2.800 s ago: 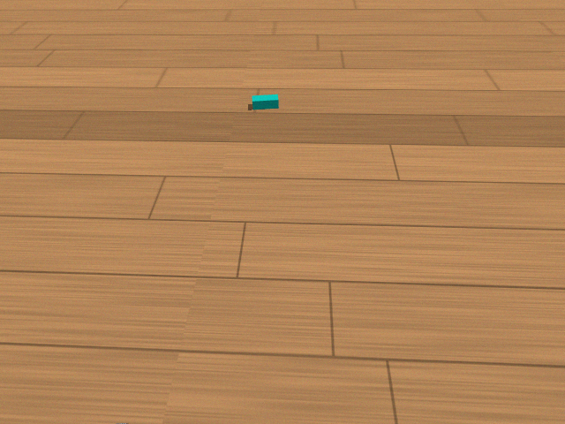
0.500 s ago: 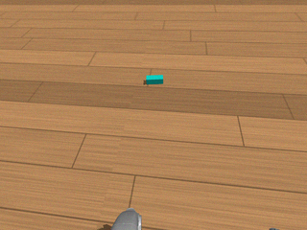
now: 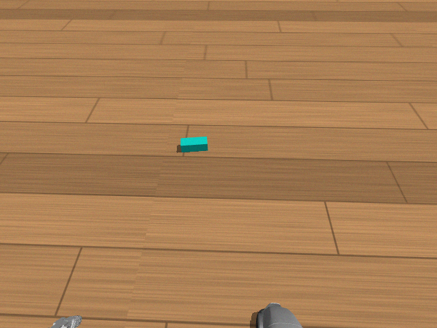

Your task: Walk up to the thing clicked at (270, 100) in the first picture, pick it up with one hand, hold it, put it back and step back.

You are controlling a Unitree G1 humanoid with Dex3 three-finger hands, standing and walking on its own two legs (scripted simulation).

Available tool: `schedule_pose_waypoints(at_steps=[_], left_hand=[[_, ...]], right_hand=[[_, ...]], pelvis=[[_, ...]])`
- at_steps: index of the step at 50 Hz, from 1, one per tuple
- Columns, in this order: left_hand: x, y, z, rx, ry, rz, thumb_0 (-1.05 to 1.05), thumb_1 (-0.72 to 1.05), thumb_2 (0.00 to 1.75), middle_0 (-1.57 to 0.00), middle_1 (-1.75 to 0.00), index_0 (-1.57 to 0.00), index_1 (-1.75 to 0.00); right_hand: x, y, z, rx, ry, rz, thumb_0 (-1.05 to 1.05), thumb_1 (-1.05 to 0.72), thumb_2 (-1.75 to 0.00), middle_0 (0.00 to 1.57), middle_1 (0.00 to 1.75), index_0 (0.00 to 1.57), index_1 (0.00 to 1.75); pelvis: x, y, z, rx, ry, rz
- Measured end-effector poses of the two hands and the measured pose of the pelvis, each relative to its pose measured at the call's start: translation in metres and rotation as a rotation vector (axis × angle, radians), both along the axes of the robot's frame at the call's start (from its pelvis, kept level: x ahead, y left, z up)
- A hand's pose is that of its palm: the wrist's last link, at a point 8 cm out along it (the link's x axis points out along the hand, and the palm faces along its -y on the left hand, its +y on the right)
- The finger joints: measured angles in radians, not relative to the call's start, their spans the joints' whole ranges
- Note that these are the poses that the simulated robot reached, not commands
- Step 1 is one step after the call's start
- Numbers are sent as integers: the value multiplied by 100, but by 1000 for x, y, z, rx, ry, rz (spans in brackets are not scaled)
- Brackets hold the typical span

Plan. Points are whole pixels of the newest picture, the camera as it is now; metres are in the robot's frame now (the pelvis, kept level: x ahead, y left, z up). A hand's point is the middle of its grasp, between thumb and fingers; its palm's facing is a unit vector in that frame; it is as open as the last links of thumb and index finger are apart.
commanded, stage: walk up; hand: left
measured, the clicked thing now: (194, 144) +1.24 +0.17 -0.74
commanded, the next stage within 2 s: none
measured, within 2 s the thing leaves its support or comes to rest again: neither
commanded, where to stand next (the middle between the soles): +0.83 -0.06 m, yaw +3 degrees
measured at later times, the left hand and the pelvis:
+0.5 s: hand (121, 284) +0.23 +0.23 -0.14, palm faces +0.06 -0.93 -0.36, open 7.4 cm; pelvis +0.23 -0.05 +0.00, yaw +4 degrees
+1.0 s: hand (149, 180) +0.51 +0.22 -0.13, palm faces +0.00 -0.91 -0.42, open 7.3 cm; pelvis +0.45 -0.08 -0.02, yaw +2 degrees
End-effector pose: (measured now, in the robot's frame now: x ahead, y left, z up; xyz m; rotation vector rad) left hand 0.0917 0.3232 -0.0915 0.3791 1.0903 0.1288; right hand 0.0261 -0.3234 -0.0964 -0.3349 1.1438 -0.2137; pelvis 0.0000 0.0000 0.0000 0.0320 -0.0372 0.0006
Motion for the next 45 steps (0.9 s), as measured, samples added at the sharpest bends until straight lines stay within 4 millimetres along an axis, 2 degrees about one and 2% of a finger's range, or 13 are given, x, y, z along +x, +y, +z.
schedule_pose_waypoints(at_steps=[4, 7, 12, 17, 21, 25, 29, 31, 34, 38, 45], left_hand=[[64, -21, 2, 41, -71, 2, 1, 91, 90, -20, -30, -21, -30], [94, -39, 7, 49, -126, 20, 1, 91, 90, -20, -30, -21, -30], [109, -59, 19, 38, -102, 61, 1, 91, 90, -20, -30, -21, -30], [112, -63, 16, 29, -26, 106, 1, 90, 90, -20, -30, -21, -30], [117, -58, 7, 18, 29, 151, 1, 90, 90, -20, -30, -21, -30], [129, -49, -9, 1, 85, 190, 1, 90, 90, -20, -30, -21, -30], [153, -36, -32, -11, 144, 213, 1, 90, 90, -20, -30, -21, -30], [171, -35, -36, -17, 165, 216, 1, 91, 90, -20, -30, -21, -30], [208, -36, -33, -26, 153, 184, 1, 91, 90, -20, -30, -21, -30], [262, -38, -24, -34, 97, 144, 1, 91, 90, -20, -30, -21, -30], [351, -50, -6, -2, 49, 89, 1, 91, 90, -20, -30, -21, -30]], right_hand=[[32, -31, -28, 7, 49, -19, 1, -90, -90, 21, 31, 21, 30], [67, -43, -38, 13, 76, -7, 1, -90, -90, 20, 30, 21, 30], [139, -47, -28, 44, 30, 43, 1, -90, -90, 20, 30, 20, 30], [201, -48, -14, 50, 6, 93, 1, -90, -90, 20, 30, 20, 30], [248, -46, -5, 32, 17, 130, 0, -90, -90, 20, 30, 20, 30], [304, -37, 0, 7, 6, 164, 1, -90, -90, 20, 30, 20, 30], [365, -22, 0, -29, -55, 192, 1, -90, -90, 20, 30, 20, 30], [387, -15, 3, -32, -103, 187, 0, -90, -90, 20, 30, 20, 30], [407, -10, 13, -25, -142, 156, 0, -90, -90, 20, 30, 21, 30], [421, -13, 18, -20, -129, 136, 0, -90, -90, 21, 30, 21, 30], [441, -44, 2, 4, -64, 85, 0, -90, -90, 21, 31, 21, 30]], pelvis=[[49, -27, -17, -2, -6, 7], [74, -40, -19, -12, -16, 16], [113, -51, -3, -21, -17, 23], [154, -57, 5, -34, -7, 31], [190, -57, 6, -47, -3, 47], [230, -50, 0, -60, -2, 61], [272, -36, -14, -39, -5, 66], [287, -31, -14, -38, -9, 67], [311, -30, -7, -33, -15, 60], [341, -33, 0, -22, -17, 48], [398, -52, 0, -5, -14, 36]])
